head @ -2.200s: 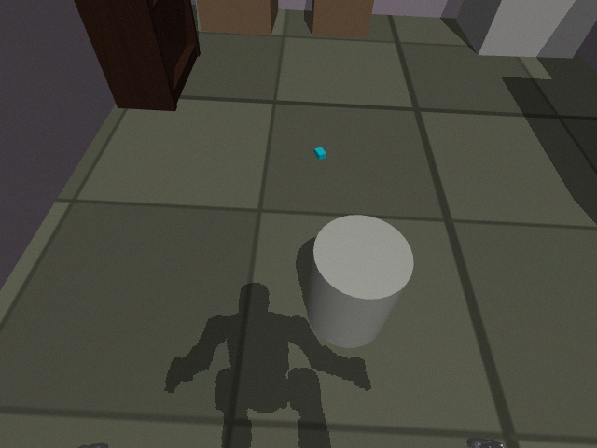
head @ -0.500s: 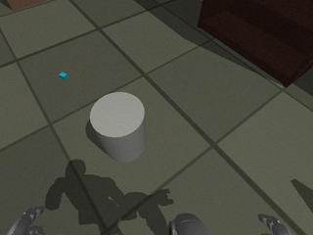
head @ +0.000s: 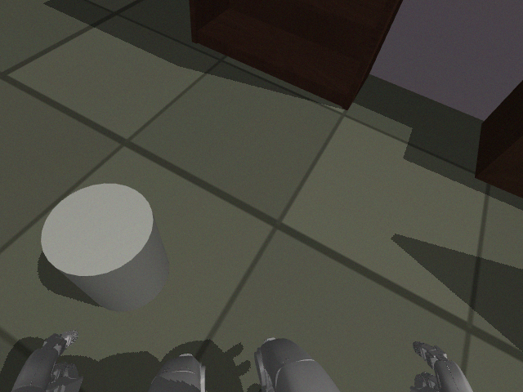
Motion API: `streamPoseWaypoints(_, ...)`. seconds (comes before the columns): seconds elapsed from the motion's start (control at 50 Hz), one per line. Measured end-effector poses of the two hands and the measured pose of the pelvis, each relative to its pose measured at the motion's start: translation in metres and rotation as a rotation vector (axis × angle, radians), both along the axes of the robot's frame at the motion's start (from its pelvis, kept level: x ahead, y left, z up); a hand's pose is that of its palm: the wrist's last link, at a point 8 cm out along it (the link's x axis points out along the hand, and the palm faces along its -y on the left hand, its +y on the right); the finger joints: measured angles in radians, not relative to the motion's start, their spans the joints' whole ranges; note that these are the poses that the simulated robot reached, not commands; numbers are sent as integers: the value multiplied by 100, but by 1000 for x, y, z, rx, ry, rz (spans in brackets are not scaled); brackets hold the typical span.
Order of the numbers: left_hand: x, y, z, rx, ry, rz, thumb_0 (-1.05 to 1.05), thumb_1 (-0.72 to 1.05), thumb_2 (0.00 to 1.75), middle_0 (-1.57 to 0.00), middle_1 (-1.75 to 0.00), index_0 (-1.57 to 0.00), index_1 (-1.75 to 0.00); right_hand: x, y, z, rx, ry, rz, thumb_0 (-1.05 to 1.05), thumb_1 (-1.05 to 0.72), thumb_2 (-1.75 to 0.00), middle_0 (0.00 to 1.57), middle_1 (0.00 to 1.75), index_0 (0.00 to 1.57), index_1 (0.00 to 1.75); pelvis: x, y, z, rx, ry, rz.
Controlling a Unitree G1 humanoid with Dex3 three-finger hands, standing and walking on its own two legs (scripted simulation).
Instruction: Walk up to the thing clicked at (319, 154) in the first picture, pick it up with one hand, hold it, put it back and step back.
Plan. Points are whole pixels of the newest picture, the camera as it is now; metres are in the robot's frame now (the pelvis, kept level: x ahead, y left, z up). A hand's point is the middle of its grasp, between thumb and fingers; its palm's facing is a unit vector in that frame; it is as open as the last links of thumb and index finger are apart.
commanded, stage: walk up
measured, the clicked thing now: out of the picture +0.89 +1.17 -0.74
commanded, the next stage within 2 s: stand in 1.56 s
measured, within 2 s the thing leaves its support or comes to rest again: neither
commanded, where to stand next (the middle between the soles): +0.06 -0.02 m, yaw -29 degrees
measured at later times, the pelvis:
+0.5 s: pelvis -0.01 -0.02 -0.01, yaw -17 degrees
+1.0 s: pelvis -0.02 -0.03 +0.00, yaw -26 degrees
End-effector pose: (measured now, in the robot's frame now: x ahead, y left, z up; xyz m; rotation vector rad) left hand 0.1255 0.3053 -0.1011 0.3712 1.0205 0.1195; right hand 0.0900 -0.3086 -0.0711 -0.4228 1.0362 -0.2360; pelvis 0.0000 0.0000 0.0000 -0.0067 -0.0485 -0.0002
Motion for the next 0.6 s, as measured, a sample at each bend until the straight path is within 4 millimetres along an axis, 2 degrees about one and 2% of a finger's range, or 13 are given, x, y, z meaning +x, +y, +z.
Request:
streamPoseWaypoints(0.08,-3,-1,1,-27,65,-45,1,91,90,-20,-30,-20,-30,-26,-4,13,-13,11,-38,1,-90,-89,20,30,21,30,-3,2,9,-16,18,-54)
streamPoseWaypoints(0.16,-5,-5,4,-14,113,-87,1,91,90,-20,-30,-20,-30,-54,-19,16,-25,28,-70,1,-90,-89,20,30,21,30,-4,0,10,-20,29,-110)
streamPoseWaypoints(0.22,-3,-10,5,22,119,-115,1,91,90,-20,-30,-20,-30,-76,-35,8,-25,41,-114,1,-89,-89,20,30,21,30,-7,-7,5,-21,30,-147)
streamPoseWaypoints(0.28,-1,-18,4,66,98,-129,1,91,90,-20,-30,-20,-30,-96,-52,-9,-16,54,-163,1,-90,-89,20,30,21,30,-11,-18,-6,-33,23,-174)
streamPoseWaypoints(0.32,-3,-24,6,83,86,-142,1,91,90,-20,-30,-20,-30,-106,-57,-19,-2,72,-211,1,-90,-89,20,30,20,30,-13,-22,-9,-29,15,-189)
streamPoseWaypoints(0.44,1,-34,13,98,84,-184,1,90,90,-21,-30,-20,-30,-113,-45,-32,56,54,-263,1,-90,-90,20,30,20,30,-12,-21,-6,1,11,-264)
streamPoseWaypoints(0.6,37,-34,-6,81,55,-247,1,90,90,-21,-30,-20,-30,-127,-14,-37,67,33,-301,1,-90,-89,20,30,20,30,-12,-4,-15,17,4,-324)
